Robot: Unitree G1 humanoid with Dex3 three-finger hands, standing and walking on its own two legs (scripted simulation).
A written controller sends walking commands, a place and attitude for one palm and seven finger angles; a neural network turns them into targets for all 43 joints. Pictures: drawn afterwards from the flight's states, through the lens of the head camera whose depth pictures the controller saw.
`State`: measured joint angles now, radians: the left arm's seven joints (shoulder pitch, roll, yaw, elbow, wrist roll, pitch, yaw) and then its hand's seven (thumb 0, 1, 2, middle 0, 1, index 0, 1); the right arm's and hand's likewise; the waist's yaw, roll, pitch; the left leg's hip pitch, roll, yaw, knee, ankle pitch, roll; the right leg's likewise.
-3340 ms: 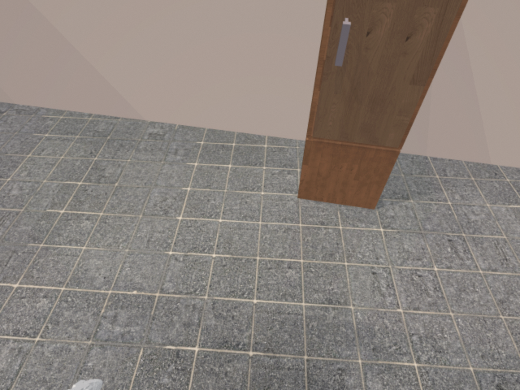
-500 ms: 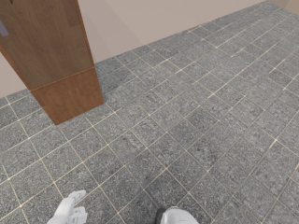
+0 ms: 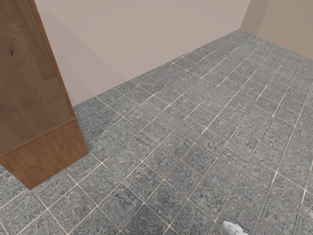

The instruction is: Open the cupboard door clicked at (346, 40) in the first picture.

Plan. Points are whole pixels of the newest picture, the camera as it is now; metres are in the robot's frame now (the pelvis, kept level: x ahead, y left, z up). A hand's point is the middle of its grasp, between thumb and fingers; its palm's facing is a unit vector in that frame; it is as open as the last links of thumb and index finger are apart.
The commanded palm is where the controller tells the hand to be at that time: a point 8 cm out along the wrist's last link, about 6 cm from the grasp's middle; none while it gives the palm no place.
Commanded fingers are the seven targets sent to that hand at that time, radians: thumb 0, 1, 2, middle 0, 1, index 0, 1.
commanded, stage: turn to face it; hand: left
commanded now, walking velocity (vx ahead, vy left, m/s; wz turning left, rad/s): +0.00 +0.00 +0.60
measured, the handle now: out of the picture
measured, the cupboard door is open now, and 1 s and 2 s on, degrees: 0 0 0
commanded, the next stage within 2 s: take the last steps up to it in 1.34 s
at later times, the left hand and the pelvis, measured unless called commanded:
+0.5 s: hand out of the picture +0.12 +0.18 -0.14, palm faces +0.27 -0.93 -0.24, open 7.3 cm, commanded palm none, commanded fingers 0.00 0.90 0.90 -0.20 -0.30 -0.20 -0.30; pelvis +0.07 -0.02 +0.01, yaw +15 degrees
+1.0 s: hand out of the picture +0.00 +0.25 -0.16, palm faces +0.55 -0.80 -0.25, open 7.4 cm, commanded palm none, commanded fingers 0.00 0.90 0.90 -0.20 -0.30 -0.20 -0.30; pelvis +0.06 +0.02 +0.01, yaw +32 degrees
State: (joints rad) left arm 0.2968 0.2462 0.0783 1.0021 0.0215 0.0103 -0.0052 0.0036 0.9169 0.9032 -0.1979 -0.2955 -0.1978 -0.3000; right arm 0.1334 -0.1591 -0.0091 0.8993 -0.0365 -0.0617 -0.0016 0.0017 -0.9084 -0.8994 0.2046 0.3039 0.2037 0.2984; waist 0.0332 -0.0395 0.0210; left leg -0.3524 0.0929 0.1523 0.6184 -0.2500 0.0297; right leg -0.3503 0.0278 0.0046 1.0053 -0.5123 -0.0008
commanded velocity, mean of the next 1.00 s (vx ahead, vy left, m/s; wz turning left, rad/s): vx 0.00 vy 0.00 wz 0.58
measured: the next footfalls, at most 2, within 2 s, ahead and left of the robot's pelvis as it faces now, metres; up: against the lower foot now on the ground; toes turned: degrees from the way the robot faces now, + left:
right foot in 0.32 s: +0.11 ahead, -0.12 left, +0.00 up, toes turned +3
left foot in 0.74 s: +0.09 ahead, +0.14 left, +0.00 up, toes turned +33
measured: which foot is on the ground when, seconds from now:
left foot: down 0.00-0.34, up 0.36-0.72, down 0.74-1.00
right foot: up 0.00-0.30, down 0.32-0.74, up 0.76-1.00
